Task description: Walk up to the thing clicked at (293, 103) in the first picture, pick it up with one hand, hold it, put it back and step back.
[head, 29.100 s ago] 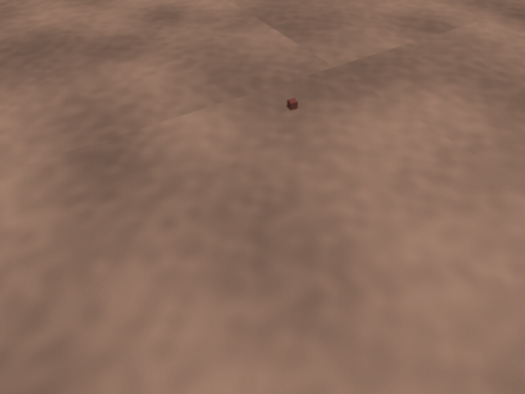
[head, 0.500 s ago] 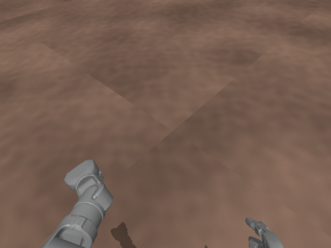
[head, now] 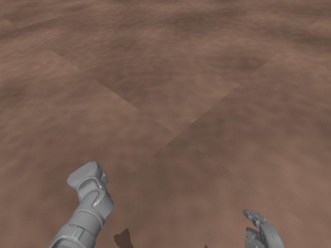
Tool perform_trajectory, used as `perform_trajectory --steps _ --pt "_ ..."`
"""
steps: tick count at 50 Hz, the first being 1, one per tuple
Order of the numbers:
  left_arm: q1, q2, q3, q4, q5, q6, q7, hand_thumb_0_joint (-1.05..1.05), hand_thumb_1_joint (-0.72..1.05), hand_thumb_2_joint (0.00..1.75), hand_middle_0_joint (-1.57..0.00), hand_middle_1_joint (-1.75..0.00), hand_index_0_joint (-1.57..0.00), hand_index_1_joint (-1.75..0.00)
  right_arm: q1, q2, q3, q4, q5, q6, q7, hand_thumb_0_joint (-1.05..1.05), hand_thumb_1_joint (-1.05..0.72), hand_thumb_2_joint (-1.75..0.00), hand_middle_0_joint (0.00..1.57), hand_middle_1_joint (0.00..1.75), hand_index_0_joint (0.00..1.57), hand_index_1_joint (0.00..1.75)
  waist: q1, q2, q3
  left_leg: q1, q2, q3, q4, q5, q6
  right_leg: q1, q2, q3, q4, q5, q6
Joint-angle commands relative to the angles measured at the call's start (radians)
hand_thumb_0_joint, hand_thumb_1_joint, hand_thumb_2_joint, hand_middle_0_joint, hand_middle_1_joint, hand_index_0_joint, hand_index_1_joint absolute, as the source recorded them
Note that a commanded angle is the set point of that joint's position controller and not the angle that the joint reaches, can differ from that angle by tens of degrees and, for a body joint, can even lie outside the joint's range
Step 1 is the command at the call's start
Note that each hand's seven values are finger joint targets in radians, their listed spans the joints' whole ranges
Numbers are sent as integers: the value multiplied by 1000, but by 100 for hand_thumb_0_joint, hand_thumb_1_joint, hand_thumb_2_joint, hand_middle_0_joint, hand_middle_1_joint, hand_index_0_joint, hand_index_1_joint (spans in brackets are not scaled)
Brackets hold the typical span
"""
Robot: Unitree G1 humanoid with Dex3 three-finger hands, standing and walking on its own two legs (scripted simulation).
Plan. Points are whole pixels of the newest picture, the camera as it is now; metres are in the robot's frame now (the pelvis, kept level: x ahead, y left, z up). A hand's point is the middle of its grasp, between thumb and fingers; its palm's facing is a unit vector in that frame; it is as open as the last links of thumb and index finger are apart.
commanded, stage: hold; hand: left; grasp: from above
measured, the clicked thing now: (95, 193) +0.30 +0.24 -0.07
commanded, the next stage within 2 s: crouch in 0.38 s
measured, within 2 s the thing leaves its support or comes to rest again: neither
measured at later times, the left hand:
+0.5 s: hand (99, 189) +0.29 +0.21 -0.03, palm faces -0.32 -0.31 -0.89, open 6.6 cm
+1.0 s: hand (110, 203) +0.30 +0.22 -0.15, palm faces -0.39 -0.22 -0.89, open 5.9 cm
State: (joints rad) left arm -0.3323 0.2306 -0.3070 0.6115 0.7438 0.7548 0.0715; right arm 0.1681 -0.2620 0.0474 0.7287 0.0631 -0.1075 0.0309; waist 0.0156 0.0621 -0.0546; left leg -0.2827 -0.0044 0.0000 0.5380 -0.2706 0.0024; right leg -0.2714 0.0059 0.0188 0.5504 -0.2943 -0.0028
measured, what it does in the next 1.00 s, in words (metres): stands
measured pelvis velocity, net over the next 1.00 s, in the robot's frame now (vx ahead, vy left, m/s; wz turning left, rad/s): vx -0.01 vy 0.00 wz -0.01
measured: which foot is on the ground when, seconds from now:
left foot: down 0.00-1.00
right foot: down 0.00-1.00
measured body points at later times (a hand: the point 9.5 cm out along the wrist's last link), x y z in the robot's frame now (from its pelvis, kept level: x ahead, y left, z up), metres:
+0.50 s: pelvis +0.00 +0.00 +0.00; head +0.00 -0.02 +0.45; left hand +0.31 +0.23 +0.02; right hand +0.16 -0.23 -0.11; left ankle +0.01 +0.12 -0.73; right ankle +0.00 -0.12 -0.73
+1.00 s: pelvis -0.01 +0.00 -0.04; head +0.06 +0.01 +0.40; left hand +0.32 +0.23 -0.10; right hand +0.10 -0.26 -0.16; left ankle +0.01 +0.12 -0.73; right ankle +0.00 -0.12 -0.73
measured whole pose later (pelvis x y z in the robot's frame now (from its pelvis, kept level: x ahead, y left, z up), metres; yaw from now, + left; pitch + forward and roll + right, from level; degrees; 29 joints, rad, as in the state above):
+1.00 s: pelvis -0.01 +0.00 -0.04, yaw +0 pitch +14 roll +0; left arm -0.58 0.17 -0.16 1.16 0.77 0.56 0.42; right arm 0.21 -0.26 -0.01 0.80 0.00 -0.18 0.08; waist -0.05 -0.01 -0.09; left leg -0.74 0.01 -0.01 0.89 -0.39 0.00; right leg -0.71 0.02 0.01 0.88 -0.41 0.00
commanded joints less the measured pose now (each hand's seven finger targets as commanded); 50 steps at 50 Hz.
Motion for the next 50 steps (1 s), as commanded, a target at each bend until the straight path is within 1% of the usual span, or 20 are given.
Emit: perform_trajectory --steps 1,8,12,15,18,23,24,25,26,28,30,32,34,35,37,38,40,42,46,50 --pt "-355 148 44 -201 47 5 36 0 58 43 -97 -53 -98 -51 -134 -99 -32 -158 9 -56 -7 0 -91 -91 20 30 20 30 4 -55 -182 82 -10 6 -83 169 16 41 26 -20 -97 159 -4" --pt "-382 141 34 -183 49 11 29 0 58 43 -97 -53 -98 -52 -132 -101 -31 -155 9 -67 -15 0 -92 -91 20 30 20 30 -6 -73 -204 95 -10 6 -72 184 18 40 22 -14 -91 174 -1" --pt "-406 155 38 -197 58 8 33 0 58 44 -97 -54 -98 -53 -131 -99 -28 -151 9 -69 -17 0 -92 -91 20 30 20 30 3 -66 -244 108 -14 9 -63 218 19 61 20 -13 -89 211 1" --pt "-408 163 46 -157 68 10 37 0 60 45 -99 -53 -100 -52 -129 -101 -30 -138 10 -70 -18 0 -91 -91 20 30 20 30 3 -66 -233 97 -12 11 -65 209 19 55 20 -11 -88 201 -1" --pt "-375 141 37 -117 58 15 36 0 62 47 -101 -55 -102 -54 -133 -96 -28 -141 11 -72 -21 0 -91 -91 20 30 20 30 4 -85 -190 68 -13 11 -71 180 19 41 22 -12 -96 169 -1" --pt "-388 115 26 -134 31 21 36 0 60 46 -99 -56 -101 -55 -130 -97 -31 -144 11 -80 -17 0 -92 -91 20 30 20 30 1 -87 -204 80 -15 16 -73 174 22 45 19 -11 -104 168 0" --pt "-403 129 37 -137 40 19 41 0 61 42 -94 -61 -98 -56 -128 -99 -34 -139 11 -81 -17 0 -90 -91 20 30 20 30 6 -66 -219 84 -13 16 -69 193 20 46 19 -11 -96 186 -2" --pt "-383 123 33 -136 41 18 44 0 55 44 -86 -54 -91 -50 -123 -97 -34 -142 10 -79 -16 0 -84 -89 20 30 20 30 5 -72 -226 90 -13 16 -67 212 20 54 20 -12 -93 203 -2" --pt "-394 141 41 -137 53 15 51 0 63 40 -94 -48 -99 -44 -119 -99 -34 -137 8 -78 -16 0 -87 -89 20 30 20 30 6 -72 -229 91 -11 17 -63 222 19 54 22 -14 -89 213 -2" --pt "-352 120 37 -93 62 6 67 0 76 41 -110 -42 -114 -40 -109 -98 -36 -131 5 -79 -14 0 -87 -89 20 30 20 30 1 -89 -209 76 -8 13 -58 229 16 55 24 -16 -77 218 -5" --pt "-359 112 41 -68 71 -10 94 0 83 43 -117 -43 -119 -40 -98 -98 -40 -127 0 -82 -13 0 -87 -89 20 30 20 30 -2 -100 -197 57 -9 10 -52 223 15 40 25 -16 -76 215 -4" --pt "-333 102 49 -30 61 -25 122 0 84 39 -118 -41 -120 -38 -85 -101 -43 -120 -2 -85 -8 0 -87 -89 20 30 20 30 -8 -112 -181 46 -11 17 -46 201 16 24 20 -10 -76 201 -3" --pt "-365 83 47 7 55 -47 143 0 80 38 -115 -38 -118 -36 -70 -103 -48 -107 -6 -92 -6 0 -87 -89 20 30 20 30 -27 -116 -170 31 -9 17 -35 187 15 2 20 -11 -70 197 -1" --pt "-359 85 54 31 54 -55 155 0 79 38 -114 -39 -117 -36 -60 -107 -52 -101 -5 -95 -6 0 -87 -89 20 30 20 30 -22 -113 -175 24 -8 16 -30 190 12 6 20 -10 -61 196 -3" --pt "-417 75 58 60 50 -79 181 0 78 33 -114 -36 -117 -34 -36 -108 -61 -81 -10 -97 0 0 -87 -89 20 30 20 30 -38 -96 -211 25 -8 22 -3 218 14 -12 18 -7 -39 242 -1" --pt "-438 92 71 90 54 -90 199 0 79 33 -114 -36 -117 -33 -17 -113 -64 -68 -11 -98 2 0 -87 -89 20 30 20 30 -41 -101 -230 19 -7 22 11 238 11 -9 20 -6 -22 263 -1" --pt "-445 56 75 173 57 -107 243 0 80 31 -114 -35 -118 -32 12 -114 -73 -45 -17 -98 12 0 -87 -89 20 30 20 30 -56 -82 -233 -14 -3 26 50 255 4 -54 23 -5 17 276 -8" --pt "-477 49 92 256 66 -133 286 0 79 26 -113 -34 -117 -30 48 -121 -82 -25 -29 -99 21 0 -87 -89 20 30 20 30 -75 -90 -238 -66 4 25 95 253 1 -112 28 -11 59 264 -16" --pt "-547 42 140 404 65 -195 369 0 78 27 -112 -35 -116 -31 85 -127 -105 6 -48 -101 36 0 -87 -89 20 30 20 30 -92 -93 -279 -269 4 34 280 221 -2 -285 25 -5 228 260 -20" --pt "-616 39 205 546 76 -241 472 0 82 29 -117 -34 -120 -31 103 -133 -124 18 -86 -103 67 0 -88 -89 20 30 20 30 -108 -79 -406 -485 3 33 509 178 -13 -512 30 -13 453 219 -27"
